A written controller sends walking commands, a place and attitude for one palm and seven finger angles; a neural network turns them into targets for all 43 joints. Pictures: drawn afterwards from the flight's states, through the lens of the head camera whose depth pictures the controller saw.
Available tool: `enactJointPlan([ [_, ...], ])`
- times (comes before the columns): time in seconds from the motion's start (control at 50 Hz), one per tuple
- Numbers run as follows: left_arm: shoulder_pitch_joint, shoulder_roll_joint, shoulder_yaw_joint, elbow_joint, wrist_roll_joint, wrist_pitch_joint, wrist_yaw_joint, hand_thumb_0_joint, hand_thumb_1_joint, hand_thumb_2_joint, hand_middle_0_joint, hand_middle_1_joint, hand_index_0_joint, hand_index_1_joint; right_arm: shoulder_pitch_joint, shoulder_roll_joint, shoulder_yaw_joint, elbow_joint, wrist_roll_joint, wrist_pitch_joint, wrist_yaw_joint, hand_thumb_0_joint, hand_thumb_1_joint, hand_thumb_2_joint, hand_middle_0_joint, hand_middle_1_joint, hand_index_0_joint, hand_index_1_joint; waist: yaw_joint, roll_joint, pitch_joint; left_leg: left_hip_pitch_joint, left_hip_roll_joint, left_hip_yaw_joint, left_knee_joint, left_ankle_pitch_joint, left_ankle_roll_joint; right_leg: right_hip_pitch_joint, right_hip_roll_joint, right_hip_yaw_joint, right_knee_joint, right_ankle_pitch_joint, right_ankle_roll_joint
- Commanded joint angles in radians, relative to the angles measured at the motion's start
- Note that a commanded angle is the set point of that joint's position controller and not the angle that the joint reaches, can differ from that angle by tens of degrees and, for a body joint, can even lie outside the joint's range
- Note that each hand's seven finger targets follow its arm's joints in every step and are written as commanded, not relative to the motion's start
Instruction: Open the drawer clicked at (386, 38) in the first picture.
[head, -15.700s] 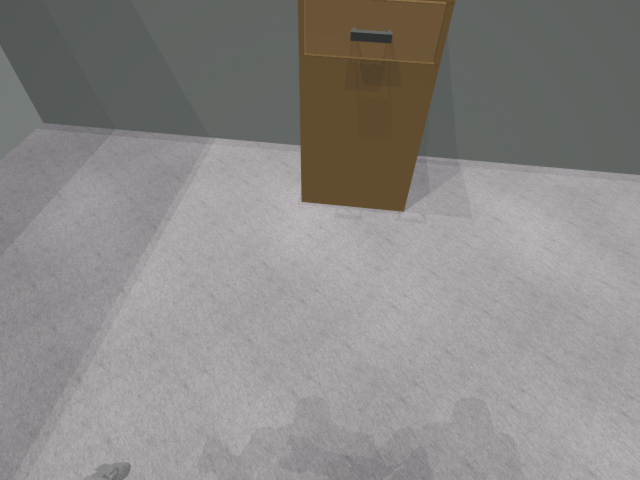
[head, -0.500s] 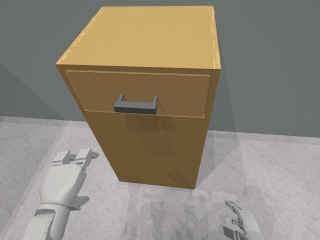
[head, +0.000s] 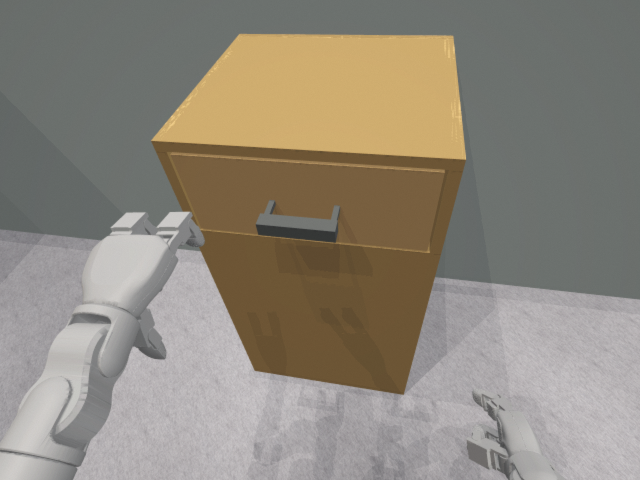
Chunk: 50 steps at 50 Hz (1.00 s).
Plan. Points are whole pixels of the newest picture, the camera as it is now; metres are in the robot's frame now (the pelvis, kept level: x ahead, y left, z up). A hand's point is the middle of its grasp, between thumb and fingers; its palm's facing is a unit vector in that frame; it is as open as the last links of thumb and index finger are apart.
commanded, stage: raise the hand with hooked fingers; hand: left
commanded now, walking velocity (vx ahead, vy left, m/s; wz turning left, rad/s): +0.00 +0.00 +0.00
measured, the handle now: (300, 218) +0.51 +0.11 +0.02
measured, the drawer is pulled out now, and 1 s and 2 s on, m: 0.00 0.00 0.00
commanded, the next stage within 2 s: move the hooked fingers above the handle in 0.54 s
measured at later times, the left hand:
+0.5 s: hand (139, 295) +0.27 +0.24 +0.12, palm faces +0.06 -0.06 -1.00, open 13.8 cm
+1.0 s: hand (182, 266) +0.32 +0.21 +0.12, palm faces +0.07 -0.06 -1.00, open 13.8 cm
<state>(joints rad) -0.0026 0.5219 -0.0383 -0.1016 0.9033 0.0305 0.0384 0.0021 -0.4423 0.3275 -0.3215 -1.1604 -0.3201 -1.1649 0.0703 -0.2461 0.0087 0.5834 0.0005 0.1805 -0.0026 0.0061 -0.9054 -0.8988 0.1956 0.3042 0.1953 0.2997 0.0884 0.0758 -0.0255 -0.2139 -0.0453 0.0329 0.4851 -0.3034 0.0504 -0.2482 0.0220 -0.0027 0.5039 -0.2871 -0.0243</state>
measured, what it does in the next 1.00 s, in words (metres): stands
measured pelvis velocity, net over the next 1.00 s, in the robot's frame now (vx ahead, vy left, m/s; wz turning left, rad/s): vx -0.02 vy -0.01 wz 0.01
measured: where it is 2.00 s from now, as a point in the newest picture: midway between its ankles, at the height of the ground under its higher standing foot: outside the picture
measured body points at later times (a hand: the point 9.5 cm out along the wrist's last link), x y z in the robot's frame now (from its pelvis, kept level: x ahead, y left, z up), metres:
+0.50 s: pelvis -0.03 +0.01 +0.00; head -0.01 -0.02 +0.45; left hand +0.26 +0.25 +0.18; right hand +0.14 -0.22 -0.12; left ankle -0.03 +0.09 -0.74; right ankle -0.02 -0.10 -0.74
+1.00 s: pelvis -0.02 -0.01 +0.00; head +0.00 -0.04 +0.45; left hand +0.31 +0.22 +0.17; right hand +0.17 -0.22 -0.11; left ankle -0.03 +0.09 -0.74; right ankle -0.02 -0.10 -0.74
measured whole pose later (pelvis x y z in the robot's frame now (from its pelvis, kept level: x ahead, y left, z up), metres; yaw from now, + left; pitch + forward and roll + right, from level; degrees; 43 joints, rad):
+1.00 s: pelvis -0.02 -0.01 +0.00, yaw +1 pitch +2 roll +0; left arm -0.28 0.50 -0.09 0.14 0.91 -0.07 0.02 0.00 -0.49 0.30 -0.33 -1.20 -0.32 -1.20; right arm 0.13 -0.25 0.00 0.63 0.02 0.15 -0.01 0.01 -0.90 -0.90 0.20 0.30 0.20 0.30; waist 0.08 0.07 0.00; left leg -0.23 -0.05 0.02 0.42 -0.23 0.04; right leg -0.26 0.02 -0.02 0.45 -0.22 -0.03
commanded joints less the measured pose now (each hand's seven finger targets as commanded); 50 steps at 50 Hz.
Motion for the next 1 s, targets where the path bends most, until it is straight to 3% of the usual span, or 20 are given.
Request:
enactJointPlan([
  [0.0, -0.346, 0.226, 0.153, -0.132, -0.005, 0.021, 0.001, 0.0, -0.5, 0.3, -0.3, -1.2, -0.3, -1.2, -0.092, -0.102, -0.028, -0.128, 0.008, -0.029, -0.004, 0.0, -0.9, -0.9, 0.2, 0.3, 0.2, 0.3, -0.014, -0.013, -0.227, 0.075, 0.029, -0.043, -0.053, 0.492, -0.03, 0.147, -0.014, 0.025, -0.045, 0.374, -0.019],
  [0.12, -0.471, 0.245, 0.122, -0.072, -0.028, 0.018, -0.089, 0.0, -0.5, 0.3, -0.3, -1.2, -0.3, -1.2, -0.085, -0.113, -0.025, -0.13, 0.017, -0.027, -0.009, 0.0, -0.9, -0.9, 0.2, 0.3, 0.2, 0.3, -0.028, -0.053, -0.21, 0.075, 0.029, -0.046, -0.097, 0.379, -0.025, 0.154, -0.013, 0.011, -0.089, 0.279, -0.018],
  [0.16, -0.411, 0.221, 0.109, -0.04, -0.031, 0.006, -0.116, 0.0, -0.5, 0.3, -0.3, -1.2, -0.3, -1.2, -0.082, -0.115, -0.025, -0.138, 0.017, -0.029, -0.006, 0.0, -0.9, -0.9, 0.2, 0.3, 0.2, 0.3, -0.019, -0.079, -0.176, 0.059, 0.03, -0.043, -0.111, 0.351, -0.023, 0.145, -0.012, 0.005, -0.099, 0.251, -0.018],
  [0.22, -0.367, 0.234, 0.133, -0.057, -0.044, -0.034, -0.137, 0.0, -0.5, 0.3, -0.3, -1.2, -0.3, -1.2, -0.074, -0.119, -0.027, -0.144, 0.017, -0.032, 0.002, 0.0, -0.9, -0.9, 0.2, 0.3, 0.2, 0.3, -0.003, -0.055, -0.175, 0.056, 0.035, -0.047, -0.125, 0.343, -0.027, 0.154, -0.011, 0.003, -0.102, 0.227, -0.022],
  [0.28, -0.39, 0.266, 0.178, -0.111, -0.05, -0.086, -0.119, 0.0, -0.5, 0.3, -0.3, -1.2, -0.3, -1.2, -0.074, -0.122, -0.029, -0.152, 0.012, -0.044, 0.003, 0.0, -0.9, -0.9, 0.2, 0.3, 0.2, 0.3, 0.005, -0.039, -0.184, 0.05, 0.036, -0.057, -0.132, 0.314, -0.025, 0.154, -0.006, 0.004, -0.104, 0.196, -0.023],
  [0.38, -0.444, 0.31, 0.245, -0.157, -0.048, -0.154, -0.031, 0.0, -0.5, 0.3, -0.3, -1.2, -0.3, -1.2, -0.058, -0.119, -0.041, -0.133, 0.009, -0.068, 0.0, 0.0, -0.9, -0.9, 0.2, 0.3, 0.2, 0.3, 0.016, 0.015, -0.212, 0.065, 0.036, -0.075, -0.138, 0.297, -0.033, 0.137, 0.0, 0.007, -0.103, 0.157, -0.026],
  [0.46, -0.442, 0.258, 0.209, -0.086, -0.044, -0.137, 0.016, 0.0, -0.5, 0.3, -0.3, -1.2, -0.3, -1.2, -0.048, -0.117, -0.048, -0.104, 0.019, -0.072, 0.002, 0.0, -0.9, -0.9, 0.2, 0.3, 0.2, 0.3, 0.003, 0.005, -0.18, 0.047, 0.034, -0.065, -0.147, 0.252, -0.04, 0.102, -0.004, 0.003, -0.109, 0.12, -0.026],
  [0.52, -0.445, 0.243, 0.177, -0.073, -0.034, -0.102, 0.016, 0.0, -0.5, 0.3, -0.3, -1.2, -0.3, -1.2, -0.05, -0.122, -0.052, -0.1, 0.022, -0.072, 0.006, 0.0, -0.9, -0.9, 0.2, 0.3, 0.2, 0.3, 0.0, 0.006, -0.198, 0.052, 0.034, -0.063, -0.149, 0.247, -0.043, 0.112, -0.008, 0.003, -0.107, 0.118, -0.026],
  [0.6, -0.403, 0.197, 0.109, -0.046, -0.038, -0.056, -0.035, 0.0, -0.5, 0.3, -0.3, -1.2, -0.3, -1.2, -0.066, -0.124, -0.044, -0.111, 0.025, -0.066, 0.003, 0.0, -0.9, -0.9, 0.2, 0.3, 0.2, 0.3, -0.013, -0.051, -0.185, 0.043, 0.03, -0.049, -0.146, 0.233, -0.029, 0.125, -0.014, 0.008, -0.122, 0.121, -0.02],
  [0.62, -0.399, 0.213, 0.117, -0.056, -0.037, -0.055, -0.046, 0.0, -0.5, 0.3, -0.3, -1.2, -0.3, -1.2, -0.064, -0.128, -0.045, -0.112, 0.025, -0.062, 0.002, 0.0, -0.9, -0.9, 0.2, 0.3, 0.2, 0.3, -0.014, -0.063, -0.177, 0.041, 0.03, -0.051, -0.149, 0.236, -0.029, 0.129, -0.011, 0.006, -0.124, 0.127, -0.02],
  [0.64, -0.415, 0.179, 0.078, -0.067, -0.039, -0.055, -0.058, 0.0, -0.5, 0.3, -0.3, -1.2, -0.3, -1.2, -0.071, -0.126, -0.043, -0.121, 0.022, -0.064, 0.001, 0.0, -0.9, -0.9, 0.2, 0.3, 0.2, 0.3, -0.017, -0.076, -0.176, 0.046, 0.027, -0.048, -0.146, 0.239, -0.024, 0.124, -0.013, 0.007, -0.126, 0.136, -0.018],
  [0.68, -0.469, 0.173, 0.065, -0.064, -0.035, -0.068, -0.07, 0.0, -0.5, 0.3, -0.3, -1.2, -0.3, -1.2, -0.074, -0.125, -0.04, -0.12, 0.023, -0.067, -0.004, 0.0, -0.9, -0.9, 0.2, 0.3, 0.2, 0.3, -0.029, -0.076, -0.154, 0.045, 0.029, -0.052, -0.145, 0.217, -0.021, 0.098, -0.009, 0.006, -0.132, 0.118, -0.016],
  [0.7, -0.499, 0.176, 0.061, -0.056, -0.031, -0.079, -0.071, 0.0, -0.5, 0.3, -0.3, -1.2, -0.3, -1.2, -0.062, -0.121, -0.037, -0.115, 0.02, -0.072, -0.006, 0.0, -0.9, -0.9, 0.2, 0.3, 0.2, 0.3, -0.03, -0.08, -0.16, 0.047, 0.028, -0.051, -0.144, 0.207, -0.02, 0.095, -0.012, 0.005, -0.131, 0.106, -0.016],
  [0.74, -0.518, 0.229, 0.115, -0.023, -0.025, -0.102, -0.057, 0.0, -0.5, 0.3, -0.3, -1.2, -0.3, -1.2, -0.05, -0.124, -0.037, -0.105, 0.017, -0.072, -0.014, 0.0, -0.9, -0.9, 0.2, 0.3, 0.2, 0.3, -0.021, -0.089, -0.165, 0.035, 0.022, -0.05, -0.143, 0.207, -0.018, 0.109, -0.011, 0.008, -0.133, 0.11, -0.017],
  [0.78, -0.581, 0.272, 0.154, -0.01, -0.012, -0.124, -0.035, 0.0, -0.5, 0.3, -0.3, -1.2, -0.3, -1.2, -0.048, -0.124, -0.036, -0.096, 0.016, -0.074, -0.02, 0.0, -0.9, -0.9, 0.2, 0.3, 0.2, 0.3, -0.018, -0.061, -0.193, 0.035, 0.02, -0.049, -0.137, 0.214, -0.019, 0.115, -0.007, 0.014, -0.129, 0.113, -0.019],
  [0.8, -0.609, 0.237, 0.122, -0.005, -0.004, -0.131, -0.023, 0.0, -0.5, 0.3, -0.3, -1.2, -0.3, -1.2, -0.048, -0.112, -0.034, -0.093, 0.015, -0.076, -0.019, 0.0, -0.9, -0.9, 0.2, 0.3, 0.2, 0.3, -0.016, -0.038, -0.207, 0.044, 0.017, -0.047, -0.132, 0.232, -0.022, 0.111, -0.011, 0.014, -0.122, 0.123, -0.021],
  [0.9, -0.623, 0.218, 0.126, 0.041, 0.003, -0.118, 0.034, 0.0, -0.5, 0.3, -0.3, -1.2, -0.3, -1.2, -0.031, -0.108, -0.044, -0.079, 0.018, -0.074, -0.01, 0.0, -0.9, -0.9, 0.2, 0.3, 0.2, 0.3, -0.01, 0.006, -0.274, 0.056, 0.018, -0.036, -0.104, 0.33, -0.035, 0.123, -0.011, 0.015, -0.091, 0.213, -0.027],
  [0.92, -0.613, 0.178, 0.09, 0.051, 0.0, -0.104, 0.034, 0.0, -0.5, 0.3, -0.3, -1.2, -0.3, -1.2, -0.032, -0.105, -0.044, -0.084, 0.018, -0.071, -0.008, 0.0, -0.9, -0.9, 0.2, 0.3, 0.2, 0.3, -0.012, -0.007, -0.268, 0.052, 0.016, -0.034, -0.103, 0.333, -0.034, 0.123, -0.012, 0.014, -0.091, 0.226, -0.027],
  [0.98, -0.586, 0.153, 0.064, 0.118, 0.014, -0.054, 0.023, 0.0, -0.5, 0.3, -0.3, -1.2, -0.3, -1.2, -0.035, -0.116, -0.046, -0.084, 0.024, -0.057, 0.0, 0.0, -0.9, -0.9, 0.2, 0.3, 0.2, 0.3, -0.019, -0.056, -0.244, 0.023, 0.018, -0.024, -0.099, 0.35, -0.033, 0.124, -0.011, 0.014, -0.087, 0.259, -0.026],
])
